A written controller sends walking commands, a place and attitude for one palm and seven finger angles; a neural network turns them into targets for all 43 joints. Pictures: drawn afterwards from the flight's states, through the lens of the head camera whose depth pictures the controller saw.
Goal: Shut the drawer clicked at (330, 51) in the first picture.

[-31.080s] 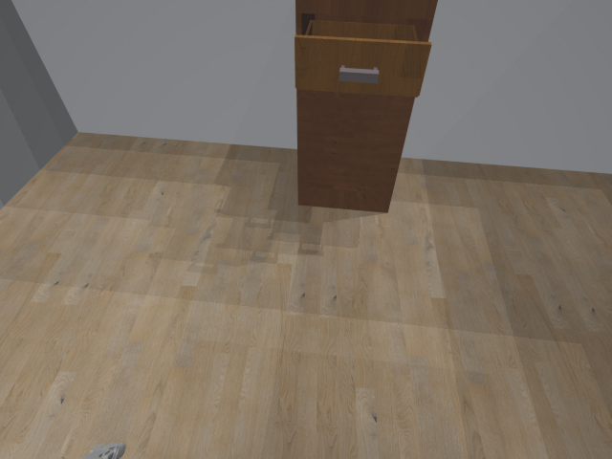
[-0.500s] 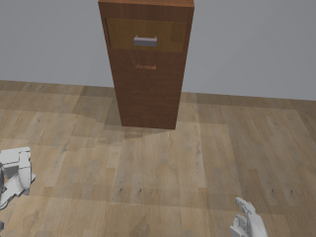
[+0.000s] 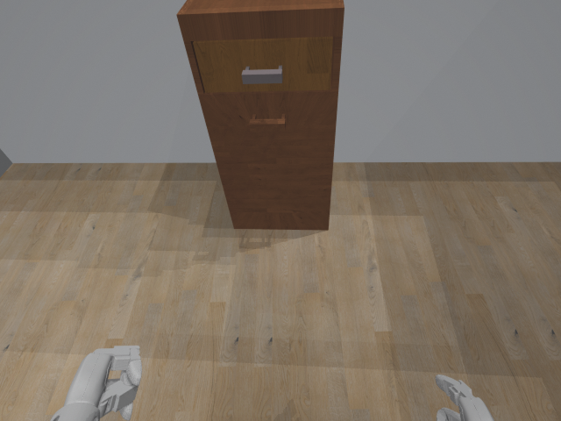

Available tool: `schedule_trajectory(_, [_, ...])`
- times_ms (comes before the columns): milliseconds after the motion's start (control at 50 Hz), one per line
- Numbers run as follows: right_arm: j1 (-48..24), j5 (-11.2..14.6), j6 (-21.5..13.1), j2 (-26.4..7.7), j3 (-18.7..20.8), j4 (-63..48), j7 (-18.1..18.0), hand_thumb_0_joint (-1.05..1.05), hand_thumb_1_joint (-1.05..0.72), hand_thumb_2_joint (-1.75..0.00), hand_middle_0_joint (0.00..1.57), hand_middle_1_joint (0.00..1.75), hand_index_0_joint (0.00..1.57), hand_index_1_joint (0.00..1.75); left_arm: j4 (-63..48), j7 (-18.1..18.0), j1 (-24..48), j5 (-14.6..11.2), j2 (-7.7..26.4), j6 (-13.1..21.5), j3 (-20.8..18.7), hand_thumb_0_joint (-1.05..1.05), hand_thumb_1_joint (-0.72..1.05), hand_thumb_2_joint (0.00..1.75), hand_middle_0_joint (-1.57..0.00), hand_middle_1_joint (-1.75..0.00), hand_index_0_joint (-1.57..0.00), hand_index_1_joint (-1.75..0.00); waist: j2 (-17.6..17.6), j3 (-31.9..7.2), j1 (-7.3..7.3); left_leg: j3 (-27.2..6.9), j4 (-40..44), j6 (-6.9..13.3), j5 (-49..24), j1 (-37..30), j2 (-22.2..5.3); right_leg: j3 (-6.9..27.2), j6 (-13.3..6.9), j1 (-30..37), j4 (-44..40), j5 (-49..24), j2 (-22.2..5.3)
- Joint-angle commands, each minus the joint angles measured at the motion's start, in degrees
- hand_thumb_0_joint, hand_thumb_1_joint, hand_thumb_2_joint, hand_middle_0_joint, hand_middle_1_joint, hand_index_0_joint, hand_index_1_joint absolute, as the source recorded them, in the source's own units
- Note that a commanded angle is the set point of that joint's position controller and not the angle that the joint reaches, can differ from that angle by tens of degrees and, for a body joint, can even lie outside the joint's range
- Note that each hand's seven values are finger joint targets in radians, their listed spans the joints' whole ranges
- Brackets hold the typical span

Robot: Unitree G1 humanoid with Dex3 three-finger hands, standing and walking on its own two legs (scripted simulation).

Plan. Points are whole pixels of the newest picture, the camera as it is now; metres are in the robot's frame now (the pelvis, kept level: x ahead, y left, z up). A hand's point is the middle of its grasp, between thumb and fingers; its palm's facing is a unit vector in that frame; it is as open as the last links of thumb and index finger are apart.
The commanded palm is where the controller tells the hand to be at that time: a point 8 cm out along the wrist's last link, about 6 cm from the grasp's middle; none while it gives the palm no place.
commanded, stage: let the arm hang, fingers relaxed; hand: left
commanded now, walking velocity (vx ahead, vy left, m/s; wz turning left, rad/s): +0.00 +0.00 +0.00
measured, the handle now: (263, 72) +0.99 +0.10 +0.01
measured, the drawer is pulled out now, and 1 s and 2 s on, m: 0.00 0.00 0.00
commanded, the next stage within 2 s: look to check the result in 0.94 s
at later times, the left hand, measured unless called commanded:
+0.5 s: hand out of the picture -0.02 +0.19 -0.16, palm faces +0.01 -0.97 -0.25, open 6.2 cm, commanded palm none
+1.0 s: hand out of the picture +0.00 +0.14 -0.16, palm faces +0.02 -0.98 -0.19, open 7.3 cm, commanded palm none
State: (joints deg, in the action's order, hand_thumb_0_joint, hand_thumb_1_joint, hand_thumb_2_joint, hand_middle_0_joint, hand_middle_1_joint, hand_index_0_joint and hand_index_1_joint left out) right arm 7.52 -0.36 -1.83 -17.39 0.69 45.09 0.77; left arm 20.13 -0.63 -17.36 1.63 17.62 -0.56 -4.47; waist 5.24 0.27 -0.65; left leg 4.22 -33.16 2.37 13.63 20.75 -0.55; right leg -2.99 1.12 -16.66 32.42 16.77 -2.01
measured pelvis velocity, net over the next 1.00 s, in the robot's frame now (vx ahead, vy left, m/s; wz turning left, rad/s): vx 0.01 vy -0.02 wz -0.01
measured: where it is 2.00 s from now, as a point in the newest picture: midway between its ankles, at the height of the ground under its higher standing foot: outside the picture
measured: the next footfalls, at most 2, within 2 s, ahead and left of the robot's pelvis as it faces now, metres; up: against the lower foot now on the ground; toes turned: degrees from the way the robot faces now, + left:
none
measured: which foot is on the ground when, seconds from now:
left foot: down 0.00-1.00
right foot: down 0.00-1.00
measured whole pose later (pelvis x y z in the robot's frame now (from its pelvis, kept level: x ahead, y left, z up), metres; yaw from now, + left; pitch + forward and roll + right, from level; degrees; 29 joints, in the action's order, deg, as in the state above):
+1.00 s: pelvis +0.01 -0.02 +0.01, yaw -1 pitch -2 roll +0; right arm 17.7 -0.8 0.6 -7.0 0.9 65.7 -2.0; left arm 66.3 -1.7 -15.7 0.3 7.4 0.4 -0.6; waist 1.1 2.9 -0.7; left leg 4.3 -23.2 0.4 9.6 11.8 -1.5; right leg -3.0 -0.7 -8.7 24.0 13.5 -0.5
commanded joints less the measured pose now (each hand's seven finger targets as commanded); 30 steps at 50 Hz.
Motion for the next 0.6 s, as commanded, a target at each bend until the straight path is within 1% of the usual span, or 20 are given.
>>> schedule_trajectory(0, [2.0, -0.9, 0.1, -6.4, 2.0, -2.9, -0.5, 0.00, -0.90, -0.90, 0.20, 0.30, 0.20, 0.30, 8.5, 0.0, 0.7, 0.1, 5.3, 0.9, 0.6, 0.00, 0.90, 0.90, -1.04, -1.21, -1.04, -1.21, -14.5, -4.5, -0.02, -8.2, 5.4, 0.6, -12.2, -5.6, -5.2, 5.1, -4.2, 1.7, -5.0, -9.4, -4.7])
schedule_trajectory(20, [2.1, -1.0, 0.6, -4.8, 1.4, -1.6, -0.6, 0.00, -0.90, -0.90, 0.20, 0.30, 0.20, 0.30, 11.8, -0.2, 0.9, -0.2, 4.5, 0.6, 1.2, 0.00, 0.90, 0.90, -1.00, -1.17, -1.00, -1.17, -11.4, -3.6, 0.09, -7.7, 6.4, 0.4, -11.8, -5.6, -5.1, 5.1, -3.8, 2.1, -5.4, -8.8, -4.7])
schedule_trajectory(40, [2.1, -1.0, 0.9, -3.9, 1.0, -0.4, -0.6, 0.00, -0.90, -0.90, 0.20, 0.30, 0.20, 0.30, 14.9, -0.3, 0.8, -0.4, 3.9, 0.5, 1.7, 0.00, 0.90, 0.90, -0.96, -1.12, -0.96, -1.12, -7.0, -3.3, 0.20, -7.5, 7.5, 0.2, -11.0, -6.0, -5.0, 5.5, -3.5, 2.4, -5.8, -7.9, -4.4])
schedule_trajectory(80, [2.4, -0.9, 1.2, -2.8, 0.6, 2.0, -0.7, 0.00, -0.90, -0.90, 0.20, 0.30, 0.20, 0.30, 20.5, -0.5, 0.7, -0.6, 3.7, 0.5, 2.3, 0.00, 0.90, 0.90, -0.88, -1.04, -0.88, -1.04, -1.5, -2.5, 0.47, -7.4, 9.7, -0.1, -7.8, -5.8, -5.1, 5.5, -3.1, 3.6, -7.2, -5.1, -4.0])
schedule_trajectory(100, [2.8, -0.8, 1.4, -3.1, 0.6, 2.8, -0.8, 0.00, -0.90, -0.90, 0.20, 0.30, 0.20, 0.30, 22.6, -0.6, 0.2, -0.6, 4.2, 0.6, 2.4, 0.00, 0.90, 0.90, -0.84, -0.99, -0.84, -0.99, -0.4, -2.9, 0.72, -7.6, 9.8, -0.2, -7.6, -6.2, -5.1, 5.5, -3.1, 4.4, -7.9, -4.7, -3.8])
schedule_trajectory(140, [4.0, -0.7, 1.7, -1.1, 0.4, 5.4, -1.2, 0.00, -0.90, -0.90, 0.20, 0.30, 0.20, 0.30, 27.4, -0.7, -0.3, -0.9, 2.7, 0.7, 2.7, 0.00, 0.90, 0.90, -0.76, -0.91, -0.76, -0.91, 2.0, -2.1, 0.59, -7.3, 10.9, -0.5, -4.5, -6.6, -5.0, 5.5, -3.4, 4.7, -9.7, -3.6, -4.0])
schedule_trajectory(160, [4.5, -0.7, 1.9, -0.7, 0.5, 6.3, -1.3, 0.00, -0.90, -0.90, 0.20, 0.30, 0.20, 0.30, 29.3, -0.7, -0.8, -1.0, 2.3, 0.7, 2.6, 0.00, 0.90, 0.90, -0.72, -0.86, -0.72, -0.86, 4.1, -1.9, 0.60, -7.3, 11.5, -0.5, -2.1, -6.6, -5.0, 5.6, -3.6, 4.7, -10.5, -2.4, -3.9])
schedule_trajectory(180, [5.0, -0.7, 2.1, -0.5, 0.6, 7.3, -1.4, 0.00, -0.90, -0.90, 0.20, 0.30, 0.20, 0.30, 30.9, -0.7, -0.8, -1.0, 2.4, 0.8, 2.8, 0.00, 0.90, 0.90, -0.68, -0.82, -0.68, -0.82, 5.0, -1.4, 0.57, -7.3, 12.0, -0.6, -0.5, -6.5, -5.0, 5.6, -3.8, 4.8, -11.5, -1.7, -3.9])
schedule_trajectory(200, [5.7, -0.6, 2.2, -1.0, 0.9, 7.7, -1.6, 0.00, -0.90, -0.90, 0.20, 0.30, 0.20, 0.30, 32.0, -0.7, -0.8, -0.8, 2.5, 0.9, 2.4, 0.00, 0.90, 0.90, -0.64, -0.78, -0.64, -0.78, 3.1, -1.3, 0.52, -7.5, 11.7, -0.6, -0.8, -7.1, -5.2, 5.4, -3.9, 4.9, -12.1, -2.1, -3.6])
schedule_trajectory(220, [6.6, -0.6, 2.2, -0.4, 0.9, 8.8, -1.7, 0.00, -0.90, -0.90, 0.20, 0.30, 0.20, 0.30, 33.5, -0.7, -0.6, -0.9, 2.1, 0.9, 2.6, 0.00, 0.90, 0.90, -0.60, -0.73, -0.60, -0.73, 2.2, -1.4, 0.40, -7.5, 12.1, -0.5, -0.6, -7.3, -5.4, 5.2, -3.9, 5.0, -12.6, -2.2, -4.0])
schedule_trajectory(280, [8.6, -0.5, 2.3, -0.2, 1.1, 11.4, -2.0, 0.00, -0.90, -0.90, 0.20, 0.30, 0.20, 0.30, 36.8, -0.7, -0.2, -1.1, 1.7, 1.0, 2.9, 0.00, 0.90, 0.90, -0.48, -0.60, -0.48, -0.60, -1.1, 0.6, 0.05, -7.7, 13.3, -0.5, 0.4, -8.0, -5.7, 4.7, -4.0, 4.0, -13.7, -1.2, -3.9])
schedule_trajectory(300, [8.8, -0.4, 2.3, -0.6, 1.2, 11.8, -2.1, 0.00, -0.90, -0.90, 0.20, 0.30, 0.20, 0.30, 37.8, -0.7, -0.5, -1.0, 1.7, 1.1, 3.0, 0.00, 0.90, 0.90, -0.44, -0.56, -0.44, -0.56, -2.3, 1.5, 0.18, -7.7, 13.5, -0.4, 0.0, -8.4, -5.8, 4.8, -4.0, 3.3, -14.1, -1.1, -3.7])
schedule_trajectory(340, [10.2, -0.4, 2.3, 0.5, 1.1, 13.4, -2.2, 0.00, -0.90, -0.90, 0.20, 0.30, 0.20, 0.30, 39.6, -0.9, -0.8, -1.1, 0.8, 1.1, 3.2, 0.00, 0.90, 0.90, -0.36, -0.47, -0.36, -0.47, -4.9, 2.2, 0.00, -7.0, 13.7, -0.5, -0.5, -9.0, -5.7, 4.5, -3.8, 3.0, -14.6, -1.0, -4.1])
schedule_trajectory(380, [11.1, -0.4, 2.4, 0.9, 1.1, 14.7, -2.2, 0.00, -0.90, -0.90, 0.20, 0.30, 0.20, 0.30, 41.0, -1.0, -1.0, -1.1, 0.3, 1.0, 3.3, 0.00, 0.90, 0.90, -0.28, -0.39, -0.28, -0.39, -6.2, 3.9, -0.11, -6.9, 14.3, -0.5, 0.7, -9.1, -5.7, 4.6, -3.8, 1.6, -14.9, 0.7, -4.0])
schedule_trajectory(420, [11.7, -0.5, 2.4, 1.8, 1.0, 15.7, -2.2, 0.00, -0.90, -0.90, 0.20, 0.30, 0.20, 0.30, 42.1, -1.1, -1.7, -1.1, -0.4, 1.0, 3.4, 0.00, 0.90, 0.90, -0.20, -0.30, -0.20, -0.30, -6.6, 4.2, -0.04, -6.5, 14.3, -0.5, 0.5, -9.4, -5.5, 4.5, -3.7, 1.4, -15.1, 1.0, -4.0])
schedule_trajectory(460, [12.3, -0.5, 2.2, 2.2, 1.0, 16.5, -2.3, 0.00, -0.90, -0.90, 0.20, 0.30, 0.20, 0.30, 42.9, -1.3, -1.9, -1.1, -1.0, 1.1, 3.4, 0.00, 0.90, 0.90, -0.20, -0.30, -0.20, -0.30, -7.4, 4.1, -0.06, -6.4, 14.7, -0.5, -0.3, -9.8, -5.6, 4.6, -3.5, 1.6, -14.8, 0.3, -3.8])
schedule_trajectory(480, [12.3, -0.5, 2.2, 2.6, 0.9, 17.0, -2.3, 0.00, -0.90, -0.90, 0.20, 0.30, 0.20, 0.30, 43.1, -1.4, -2.0, -1.0, -1.3, 1.1, 3.4, 0.00, 0.90, 0.90, -0.20, -0.30, -0.20, -0.30, -7.0, 4.5, 0.03, -6.3, 14.8, -0.4, -1.0, -9.8, -5.6, 4.5, -3.5, 1.6, -14.7, -0.6, -3.9])
schedule_trajectory(500, [12.4, -0.4, 2.1, 2.3, 0.9, 17.2, -2.4, 0.00, -0.90, -0.90, 0.20, 0.30, 0.20, 0.30, 43.3, -1.4, -2.4, -1.0, -1.2, 1.2, 3.4, 0.00, 0.90, 0.90, -0.20, -0.30, -0.20, -0.30, -6.1, 3.9, 0.17, -6.3, 14.6, -0.4, -1.8, -10.1, -5.6, 4.6, -3.5, 2.1, -14.4, -1.2, -3.7])
schedule_trajectory(560, [12.7, -0.5, 2.1, 3.8, 0.7, 18.2, -2.5, 0.00, -0.90, -0.90, 0.20, 0.30, 0.20, 0.30, 44.1, -1.5, -2.4, -1.1, -2.2, 1.1, 3.3, 0.00, 0.90, 0.90, -0.20, -0.30, -0.20, -0.30, -5.6, 5.5, 0.18, -6.1, 15.3, -0.6, -0.4, -8.8, -5.5, 4.5, -3.4, 2.0, -14.5, -0.6, -3.8])
schedule_trajectory(580, [12.7, -0.6, 2.1, 4.1, 0.7, 18.4, -2.5, 0.00, -0.90, -0.90, 0.20, 0.30, 0.20, 0.30, 44.2, -1.6, -2.3, -1.0, -2.3, 1.0, 3.3, 0.00, 0.90, 0.90, -0.20, -0.30, -0.20, -0.30, -6.1, 5.8, 0.24, -5.9, 15.4, -0.6, -0.9, -8.9, -5.4, 4.5, -3.3, 1.9, -14.4, -1.0, -3.7])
